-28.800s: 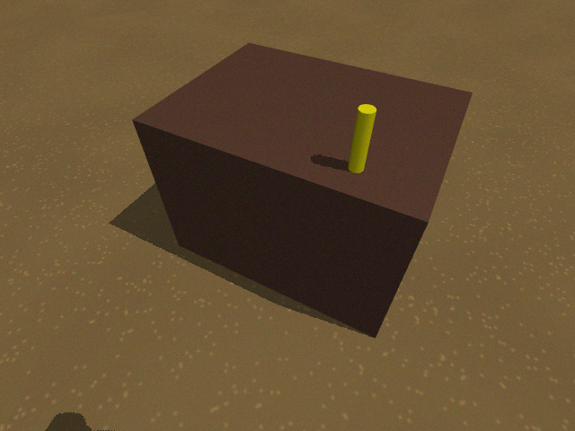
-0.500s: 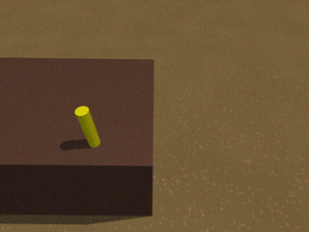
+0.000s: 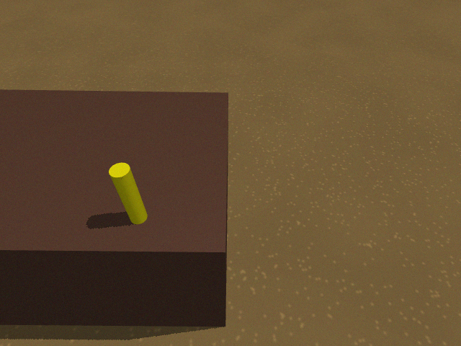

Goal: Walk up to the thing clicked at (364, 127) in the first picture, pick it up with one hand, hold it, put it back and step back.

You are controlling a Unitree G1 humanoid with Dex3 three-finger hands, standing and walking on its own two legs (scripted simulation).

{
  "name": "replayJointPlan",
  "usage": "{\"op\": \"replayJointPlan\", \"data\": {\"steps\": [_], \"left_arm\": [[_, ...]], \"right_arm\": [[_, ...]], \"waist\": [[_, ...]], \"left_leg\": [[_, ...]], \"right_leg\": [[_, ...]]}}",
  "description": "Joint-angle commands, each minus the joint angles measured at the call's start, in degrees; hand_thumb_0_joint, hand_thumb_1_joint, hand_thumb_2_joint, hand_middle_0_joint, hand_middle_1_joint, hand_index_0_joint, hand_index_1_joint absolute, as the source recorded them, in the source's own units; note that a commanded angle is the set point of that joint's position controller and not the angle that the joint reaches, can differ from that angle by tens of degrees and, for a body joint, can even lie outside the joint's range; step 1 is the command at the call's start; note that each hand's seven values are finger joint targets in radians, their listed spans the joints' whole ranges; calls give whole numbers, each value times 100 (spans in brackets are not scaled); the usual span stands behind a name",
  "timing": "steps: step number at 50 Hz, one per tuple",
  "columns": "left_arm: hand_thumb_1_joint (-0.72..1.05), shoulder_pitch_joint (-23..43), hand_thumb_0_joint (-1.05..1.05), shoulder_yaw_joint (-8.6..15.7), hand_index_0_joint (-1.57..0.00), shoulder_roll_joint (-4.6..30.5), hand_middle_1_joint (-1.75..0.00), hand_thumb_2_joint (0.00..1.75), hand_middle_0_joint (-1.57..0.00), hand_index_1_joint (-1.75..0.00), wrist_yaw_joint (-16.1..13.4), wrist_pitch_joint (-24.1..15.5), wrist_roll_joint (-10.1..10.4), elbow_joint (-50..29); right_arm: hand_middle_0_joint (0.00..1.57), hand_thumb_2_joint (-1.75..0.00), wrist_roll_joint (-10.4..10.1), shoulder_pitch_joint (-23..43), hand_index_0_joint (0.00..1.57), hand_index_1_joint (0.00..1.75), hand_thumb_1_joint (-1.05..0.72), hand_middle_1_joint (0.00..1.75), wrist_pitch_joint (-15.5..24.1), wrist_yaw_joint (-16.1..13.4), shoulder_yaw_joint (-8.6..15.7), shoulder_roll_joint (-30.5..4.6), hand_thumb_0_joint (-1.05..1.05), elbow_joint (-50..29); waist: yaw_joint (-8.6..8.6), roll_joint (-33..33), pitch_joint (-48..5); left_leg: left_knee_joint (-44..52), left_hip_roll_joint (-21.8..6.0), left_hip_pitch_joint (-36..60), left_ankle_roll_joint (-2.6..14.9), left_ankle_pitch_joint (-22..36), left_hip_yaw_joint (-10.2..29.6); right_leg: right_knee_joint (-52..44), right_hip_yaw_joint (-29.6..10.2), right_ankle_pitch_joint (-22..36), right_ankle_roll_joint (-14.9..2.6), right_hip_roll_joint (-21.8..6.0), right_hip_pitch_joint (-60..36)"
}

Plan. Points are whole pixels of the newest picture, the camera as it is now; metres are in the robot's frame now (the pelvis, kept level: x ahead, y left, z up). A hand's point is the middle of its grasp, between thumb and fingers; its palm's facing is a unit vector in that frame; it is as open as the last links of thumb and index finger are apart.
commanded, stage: stand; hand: left
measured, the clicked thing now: (130, 195) +0.47 +0.23 -0.04
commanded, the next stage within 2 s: step back in 0.58 s
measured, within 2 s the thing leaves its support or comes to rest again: neither
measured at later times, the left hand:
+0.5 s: hand out of the picture +0.07 +0.25 -0.16, palm faces -0.03 -0.94 -0.34, open 7.4 cm
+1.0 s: hand out of the picture +0.01 +0.26 -0.17, palm faces -0.03 -0.91 -0.41, open 7.4 cm
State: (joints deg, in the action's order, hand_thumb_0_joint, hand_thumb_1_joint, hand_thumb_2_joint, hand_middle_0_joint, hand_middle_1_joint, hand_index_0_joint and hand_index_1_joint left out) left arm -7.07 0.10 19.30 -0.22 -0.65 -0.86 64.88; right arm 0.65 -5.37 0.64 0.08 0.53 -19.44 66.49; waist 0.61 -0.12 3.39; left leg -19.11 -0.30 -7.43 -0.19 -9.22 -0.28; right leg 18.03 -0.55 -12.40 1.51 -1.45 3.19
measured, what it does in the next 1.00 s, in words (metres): lifts its left foot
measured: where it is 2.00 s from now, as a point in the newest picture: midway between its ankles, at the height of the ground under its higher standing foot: outside the picture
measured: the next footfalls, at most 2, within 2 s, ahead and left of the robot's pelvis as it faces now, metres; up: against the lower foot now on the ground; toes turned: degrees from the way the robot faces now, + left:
left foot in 1.18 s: -0.11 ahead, +0.13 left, +0.00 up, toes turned +2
right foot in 1.54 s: -0.13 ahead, -0.08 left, +0.00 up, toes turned +2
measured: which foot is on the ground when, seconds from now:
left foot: down 0.00-0.90, up 0.92-1.00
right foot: down 0.00-1.00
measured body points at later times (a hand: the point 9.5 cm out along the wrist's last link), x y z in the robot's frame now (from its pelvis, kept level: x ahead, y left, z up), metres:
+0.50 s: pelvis +0.00 +0.00 +0.00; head +0.01 +0.00 +0.45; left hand +0.07 +0.30 -0.13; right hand +0.07 -0.30 -0.14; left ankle +0.01 +0.12 -0.75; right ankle -0.03 -0.14 -0.75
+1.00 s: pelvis -0.07 -0.01 -0.03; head +0.00 -0.03 +0.42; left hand +0.01 +0.31 -0.14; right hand +0.04 -0.33 -0.16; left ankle -0.05 +0.12 -0.70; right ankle -0.03 -0.13 -0.75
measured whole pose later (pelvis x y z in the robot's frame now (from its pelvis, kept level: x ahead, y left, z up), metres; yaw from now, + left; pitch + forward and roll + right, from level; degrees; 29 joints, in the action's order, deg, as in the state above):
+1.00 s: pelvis -0.07 -0.01 -0.03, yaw +1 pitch -2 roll +1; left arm -5.9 3.5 20.4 0.2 2.5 -2.4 54.3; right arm 0.3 -4.0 -3.7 0.2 4.1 -23.9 54.5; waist -0.4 1.1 11.5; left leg -59.5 5.1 -27.8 1.9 -27.6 4.9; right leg 39.1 -0.4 -17.1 -0.6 -2.3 20.5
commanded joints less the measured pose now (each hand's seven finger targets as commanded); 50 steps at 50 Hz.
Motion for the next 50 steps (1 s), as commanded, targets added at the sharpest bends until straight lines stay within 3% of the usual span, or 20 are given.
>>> {"op": "replayJointPlan", "data": {"steps": [1,5,7,12,16,28,29,32,35,38,41,42,43,44,45,46,47,49,50], "left_arm": [[90,129,0,240,-20,1191,-30,90,-20,-30,-72,-114,33,-324],[90,148,0,253,-20,1232,-30,90,-20,-30,-74,-108,38,-333],[90,113,0,241,-20,1208,-30,90,-20,-30,-66,-103,26,-323],[90,82,0,238,-20,1205,-30,90,-20,-30,-68,-104,27,-339],[90,130,0,244,-20,1237,-30,90,-20,-30,-67,-118,31,-379],[90,80,0,237,-20,1243,-30,90,-20,-30,-67,-107,44,-382],[90,140,0,526,-20,1579,-30,90,-20,-30,-93,-31,102,-472],[90,18,0,550,-20,1450,-30,90,-20,-30,-109,35,133,-676],[90,80,0,576,-20,1362,-30,90,-20,-30,-89,113,111,-906],[90,75,0,573,-20,1335,-30,90,-20,-30,-73,178,62,-1108],[90,-198,0,596,-20,1279,-30,90,-20,-30,-54,226,28,-1135],[90,-297,0,620,-20,1339,-30,90,-20,-30,-43,230,1,-1140],[90,-324,0,649,-20,1423,-30,90,-20,-30,-38,235,-22,-1165],[90,-309,0,703,-20,1611,-30,90,-20,-30,-23,228,-48,-1216],[90,-72,0,796,-20,1998,-30,90,-20,-30,-24,181,-101,-1346],[90,190,0,835,-20,2195,-30,90,-20,-30,-54,127,-190,-1565],[90,498,0,859,-20,2208,-30,90,-20,-30,-100,106,-196,-1704],[90,991,0,790,-20,1873,-30,90,-20,-30,-124,106,-176,-1836],[90,1041,0,749,-20,1744,-30,90,-20,-30,-127,106,-185,-1876]], "right_arm": [[20,-90,-19,191,20,30,-90,30,114,-69,198,-1215,0,-278],[20,-90,-18,201,20,30,-90,30,116,-72,199,-1187,0,-292],[20,-90,-22,189,20,30,-90,30,111,-70,202,-1232,0,-280],[20,-90,-26,169,20,30,-90,30,112,-67,197,-1241,0,-294],[20,-90,-15,127,20,30,-90,30,119,-72,187,-1228,0,-305],[20,-90,-27,135,20,30,-90,30,117,-73,183,-1257,0,-338],[20,-90,-37,298,20,30,-90,30,19,-56,297,-1534,0,-450],[20,-90,-101,155,20,30,-90,30,-42,-57,347,-1438,0,-652],[20,-90,-94,131,20,30,-90,30,-114,-38,454,-1538,0,-861],[20,-90,-59,135,20,30,-90,30,-176,-23,555,-1665,0,-1101],[20,-90,-39,323,20,30,-90,30,-235,-16,609,-1704,0,-1319],[20,-90,-36,405,20,30,-90,30,-252,-11,616,-1696,0,-1422],[20,-90,-36,434,20,30,-90,30,-269,-12,610,-1654,0,-1496],[20,-90,-46,495,20,30,-90,30,-294,-19,586,-1514,0,-1568],[20,-90,-40,420,20,30,-90,30,-319,-31,544,-1296,0,-1615],[20,-90,37,162,20,30,-90,30,-370,-69,544,-1296,0,-1637],[20,-90,27,-186,20,30,-90,30,-388,-70,591,-1427,0,-1566],[20,-90,-110,-527,20,30,-90,30,-367,-13,647,-1524,0,-1417],[20,-90,-127,-603,20,30,-90,30,-333,-25,624,-1476,0,-1395]], "waist": [[-11,58,-395],[-20,-42,-437],[-18,-11,-344],[-19,-18,-373],[-15,-23,-534],[-48,13,-488],[-65,-18,175],[-31,72,-209],[4,177,-547],[13,383,-853],[-119,603,-909],[-173,538,-899],[-201,258,-838],[-287,-218,-628],[-323,-1215,-434],[-285,-1192,-302],[-72,-1157,-288],[207,-781,-330],[202,-843,-438]], "left_leg": [[257,-656,272,91,845,542],[257,-694,311,103,1027,565],[279,-676,287,95,724,565],[272,-685,285,108,755,573],[194,-713,347,126,1064,538],[181,-727,362,130,1167,532],[-349,-631,-182,323,1960,599],[-741,-658,-139,489,2270,533],[-861,-734,-333,687,1645,728],[-938,-930,-419,945,1501,991],[-989,-1078,-872,1133,986,1229],[-1160,-1019,-1094,1130,745,1205],[-1517,-764,-1260,1016,351,1049],[-2167,-212,-1518,675,-426,713],[-3617,691,-1677,279,-1828,205],[-4578,650,-1858,216,-2483,714],[-4945,435,-1741,221,-2376,929],[-5013,454,-1491,188,-1908,915],[-4887,496,-1542,143,-1838,783]], "right_leg": [[-311,-396,819,-209,-591,252],[-279,-374,856,-226,-590,226],[-330,-384,659,-226,-578,321],[-327,-393,701,-223,-580,295],[-270,-428,1022,-234,-624,176],[-270,-384,1059,-236,-613,152],[269,-358,1709,-277,-457,610],[711,-277,1805,-451,-412,576],[1145,-338,1171,-600,-346,714],[1728,-330,681,-634,-235,859],[2128,-276,-73,-654,-88,912],[2132,-364,-262,-710,-160,886],[1803,-673,-295,-853,-357,1020],[971,-1283,-115,-1160,-897,1232],[-75,-2357,332,-1600,-1851,1504],[-186,-2879,586,-1944,-2297,1759],[-66,-2784,602,-1988,-2382,2029],[237,-1558,704,-1580,-1670,2014],[399,-1196,889,-1404,-1403,1784]]}}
